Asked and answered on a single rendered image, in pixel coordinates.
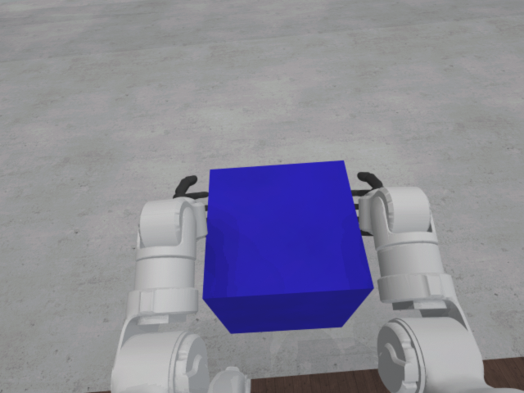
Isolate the robot left forearm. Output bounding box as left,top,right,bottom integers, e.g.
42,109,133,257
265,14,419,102
111,196,208,393

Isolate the robot right forearm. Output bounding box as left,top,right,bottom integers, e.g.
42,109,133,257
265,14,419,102
359,187,484,373

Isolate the right robot upper arm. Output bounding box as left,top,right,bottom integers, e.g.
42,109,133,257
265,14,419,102
377,317,524,393

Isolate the left robot thigh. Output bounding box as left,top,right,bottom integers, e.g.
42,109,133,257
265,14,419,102
207,370,251,393

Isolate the robot right hand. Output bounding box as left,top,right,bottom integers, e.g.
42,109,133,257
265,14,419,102
351,172,383,236

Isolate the carton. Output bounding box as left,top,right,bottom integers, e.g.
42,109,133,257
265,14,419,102
202,160,374,334

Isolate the left robot upper arm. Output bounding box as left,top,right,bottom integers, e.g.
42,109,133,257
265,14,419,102
112,330,210,393

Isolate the robot left hand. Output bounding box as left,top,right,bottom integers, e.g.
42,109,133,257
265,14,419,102
173,175,209,237

